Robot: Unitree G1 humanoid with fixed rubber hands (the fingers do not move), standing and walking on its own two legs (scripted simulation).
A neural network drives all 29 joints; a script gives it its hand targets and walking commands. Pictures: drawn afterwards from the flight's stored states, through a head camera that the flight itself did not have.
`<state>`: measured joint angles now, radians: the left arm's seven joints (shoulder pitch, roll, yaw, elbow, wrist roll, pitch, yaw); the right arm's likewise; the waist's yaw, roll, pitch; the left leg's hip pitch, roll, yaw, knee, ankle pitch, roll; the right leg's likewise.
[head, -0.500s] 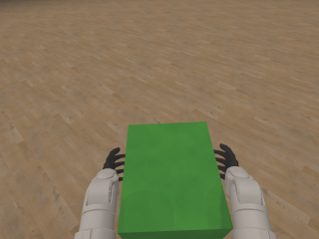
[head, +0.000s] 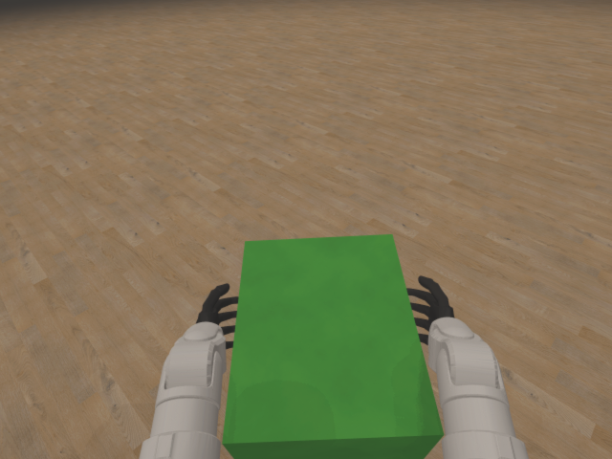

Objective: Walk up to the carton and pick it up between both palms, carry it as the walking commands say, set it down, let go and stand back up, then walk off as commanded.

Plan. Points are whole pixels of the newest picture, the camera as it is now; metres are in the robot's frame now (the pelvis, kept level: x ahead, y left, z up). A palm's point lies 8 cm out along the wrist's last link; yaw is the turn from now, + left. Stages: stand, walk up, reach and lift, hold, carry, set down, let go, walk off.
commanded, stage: reach and lift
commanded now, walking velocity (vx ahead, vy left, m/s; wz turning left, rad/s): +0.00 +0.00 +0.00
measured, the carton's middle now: (324, 354) +0.29 -0.01 -0.02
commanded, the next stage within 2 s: hold in 0.38 s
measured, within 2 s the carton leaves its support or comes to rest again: neither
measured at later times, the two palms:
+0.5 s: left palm (205, 347) +0.27 +0.15 +0.04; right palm (440, 340) +0.27 -0.16 +0.04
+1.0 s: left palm (203, 349) +0.27 +0.16 +0.04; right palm (437, 342) +0.27 -0.16 +0.04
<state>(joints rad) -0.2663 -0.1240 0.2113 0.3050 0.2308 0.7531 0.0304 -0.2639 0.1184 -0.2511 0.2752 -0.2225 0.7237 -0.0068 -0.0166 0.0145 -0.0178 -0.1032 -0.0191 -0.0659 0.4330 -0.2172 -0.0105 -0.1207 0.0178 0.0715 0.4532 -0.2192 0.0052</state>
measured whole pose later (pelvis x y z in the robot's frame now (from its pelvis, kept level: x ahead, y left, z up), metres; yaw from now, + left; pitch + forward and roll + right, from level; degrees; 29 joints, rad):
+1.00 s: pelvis +0.00 +0.00 +0.00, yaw +0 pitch -7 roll +0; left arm -0.16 -0.13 0.16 0.19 0.21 0.77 0.03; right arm -0.15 0.13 -0.21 0.14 -0.21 0.75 -0.01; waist -0.01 0.01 0.01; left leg -0.07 -0.03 -0.07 0.43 -0.22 0.00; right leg -0.09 0.01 0.07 0.44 -0.22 0.01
